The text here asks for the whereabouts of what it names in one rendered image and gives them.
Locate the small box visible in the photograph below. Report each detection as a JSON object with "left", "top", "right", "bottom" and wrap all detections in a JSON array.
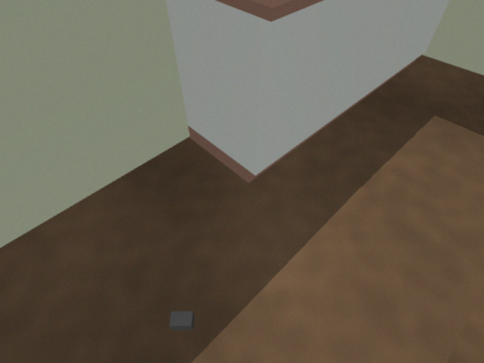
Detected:
[{"left": 169, "top": 311, "right": 194, "bottom": 330}]

